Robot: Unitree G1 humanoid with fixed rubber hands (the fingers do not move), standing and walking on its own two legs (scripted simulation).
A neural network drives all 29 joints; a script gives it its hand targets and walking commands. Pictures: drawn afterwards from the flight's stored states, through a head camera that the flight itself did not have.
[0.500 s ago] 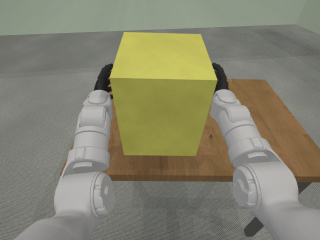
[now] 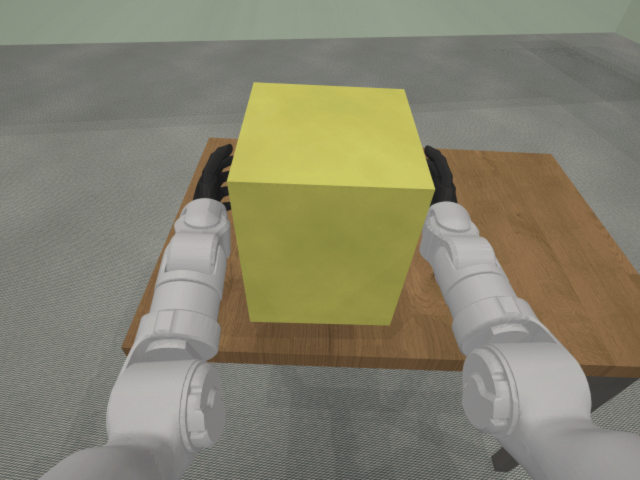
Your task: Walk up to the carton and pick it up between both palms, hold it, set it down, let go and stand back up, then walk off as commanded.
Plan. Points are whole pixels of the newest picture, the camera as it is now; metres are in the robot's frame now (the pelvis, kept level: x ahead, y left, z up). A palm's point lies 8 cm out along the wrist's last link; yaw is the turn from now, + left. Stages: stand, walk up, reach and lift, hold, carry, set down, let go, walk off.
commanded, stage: set down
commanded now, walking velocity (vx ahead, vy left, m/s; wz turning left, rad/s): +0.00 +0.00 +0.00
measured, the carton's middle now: (324, 209) +0.43 +0.00 +0.13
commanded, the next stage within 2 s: none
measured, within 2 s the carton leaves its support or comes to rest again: rests again in 0.96 s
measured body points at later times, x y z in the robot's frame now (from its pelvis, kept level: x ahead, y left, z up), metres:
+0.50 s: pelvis +0.00 -0.01 +0.00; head -0.01 +0.01 +0.45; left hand +0.43 +0.14 +0.12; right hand +0.42 -0.15 +0.13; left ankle +0.04 +0.11 -0.75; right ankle -0.04 -0.11 -0.75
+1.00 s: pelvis +0.00 +0.00 +0.00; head +0.02 +0.01 +0.45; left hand +0.43 +0.13 +0.09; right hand +0.41 -0.17 +0.08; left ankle +0.04 +0.10 -0.75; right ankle -0.04 -0.11 -0.75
